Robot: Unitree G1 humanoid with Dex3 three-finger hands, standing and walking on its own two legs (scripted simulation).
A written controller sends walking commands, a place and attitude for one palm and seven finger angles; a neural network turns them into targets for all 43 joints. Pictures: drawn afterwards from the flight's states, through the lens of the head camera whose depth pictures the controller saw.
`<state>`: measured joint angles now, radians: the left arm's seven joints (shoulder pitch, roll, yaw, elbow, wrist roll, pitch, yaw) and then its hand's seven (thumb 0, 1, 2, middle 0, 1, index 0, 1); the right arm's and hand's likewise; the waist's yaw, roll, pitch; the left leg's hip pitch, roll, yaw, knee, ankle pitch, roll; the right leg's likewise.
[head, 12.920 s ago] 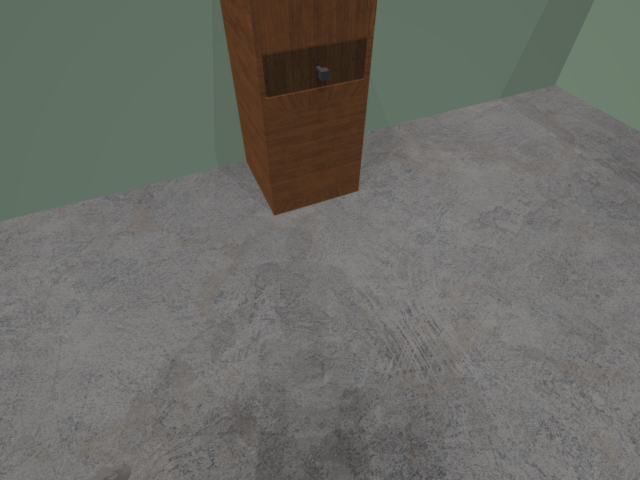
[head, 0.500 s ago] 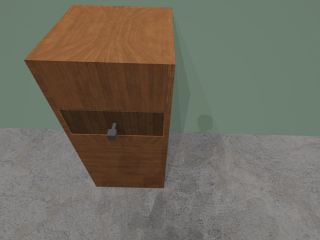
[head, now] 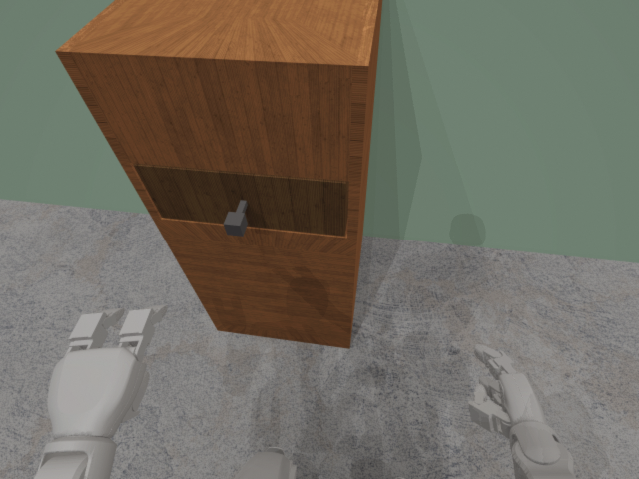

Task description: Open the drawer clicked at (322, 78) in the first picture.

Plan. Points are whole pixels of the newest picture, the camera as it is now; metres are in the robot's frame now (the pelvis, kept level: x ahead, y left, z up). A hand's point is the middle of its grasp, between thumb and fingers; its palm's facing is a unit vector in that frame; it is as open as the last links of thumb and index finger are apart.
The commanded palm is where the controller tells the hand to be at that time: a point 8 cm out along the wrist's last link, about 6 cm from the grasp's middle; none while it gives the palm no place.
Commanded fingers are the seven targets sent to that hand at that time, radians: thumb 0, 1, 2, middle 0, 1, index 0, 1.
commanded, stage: raise the hand with hooked fingers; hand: left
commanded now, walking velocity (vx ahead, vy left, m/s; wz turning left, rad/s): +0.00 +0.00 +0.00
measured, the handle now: (238, 216) +0.53 +0.25 -0.06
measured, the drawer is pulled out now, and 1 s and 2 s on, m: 0.00 0.00 0.00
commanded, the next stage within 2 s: move the hooked fingers above the handle in 1.32 s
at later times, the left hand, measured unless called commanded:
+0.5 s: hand (142, 296) +0.28 +0.26 +0.07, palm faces +0.09 -0.10 -0.99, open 12.4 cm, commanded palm +0.26 +0.26 +0.14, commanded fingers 0.00 -0.38 0.35 -0.29 -1.12 -0.29 -1.12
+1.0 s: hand (131, 225) +0.34 +0.27 +0.14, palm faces +0.05 -0.08 -1.00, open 13.8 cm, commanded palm +0.30 +0.27 +0.19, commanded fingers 0.00 -0.50 0.30 -0.30 -1.20 -0.30 -1.20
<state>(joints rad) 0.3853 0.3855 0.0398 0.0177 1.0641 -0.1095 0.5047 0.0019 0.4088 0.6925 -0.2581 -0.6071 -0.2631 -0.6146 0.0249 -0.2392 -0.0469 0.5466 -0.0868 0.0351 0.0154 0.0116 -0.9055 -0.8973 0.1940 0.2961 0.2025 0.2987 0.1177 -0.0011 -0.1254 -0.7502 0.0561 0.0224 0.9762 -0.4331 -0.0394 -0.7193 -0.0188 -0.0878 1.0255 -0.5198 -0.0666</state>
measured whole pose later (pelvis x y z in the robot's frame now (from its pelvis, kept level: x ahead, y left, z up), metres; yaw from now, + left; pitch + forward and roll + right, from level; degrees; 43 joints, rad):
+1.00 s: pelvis +0.01 +0.05 +0.06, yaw -2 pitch +2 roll +0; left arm -0.12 0.45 -0.08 0.11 0.95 0.08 0.09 0.00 -0.48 0.30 -0.32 -1.19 -0.32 -1.20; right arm 0.13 -0.22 0.01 0.62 0.00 0.10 -0.02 0.01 -0.90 -0.90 0.20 0.30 0.21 0.30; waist 0.08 0.06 -0.02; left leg -0.30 0.00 0.03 0.53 -0.27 0.01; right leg -0.27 -0.03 -0.03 0.55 -0.31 0.00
